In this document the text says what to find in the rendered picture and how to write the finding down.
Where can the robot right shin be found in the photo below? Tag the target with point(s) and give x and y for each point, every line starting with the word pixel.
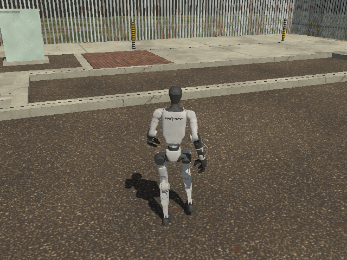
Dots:
pixel 188 187

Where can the robot left thigh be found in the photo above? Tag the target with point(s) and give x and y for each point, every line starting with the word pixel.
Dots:
pixel 162 167

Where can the left robot forearm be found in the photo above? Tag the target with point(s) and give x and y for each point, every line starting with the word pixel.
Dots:
pixel 149 138

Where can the left robot hand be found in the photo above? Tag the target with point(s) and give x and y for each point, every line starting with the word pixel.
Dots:
pixel 155 140

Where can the right robot hand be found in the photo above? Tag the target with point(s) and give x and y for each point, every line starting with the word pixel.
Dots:
pixel 202 166

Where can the right robot upper arm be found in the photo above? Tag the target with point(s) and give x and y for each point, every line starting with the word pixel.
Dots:
pixel 193 124

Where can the left robot upper arm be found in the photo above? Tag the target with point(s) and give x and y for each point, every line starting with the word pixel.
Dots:
pixel 154 122

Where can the right robot forearm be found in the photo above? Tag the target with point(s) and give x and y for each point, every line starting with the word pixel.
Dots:
pixel 199 148

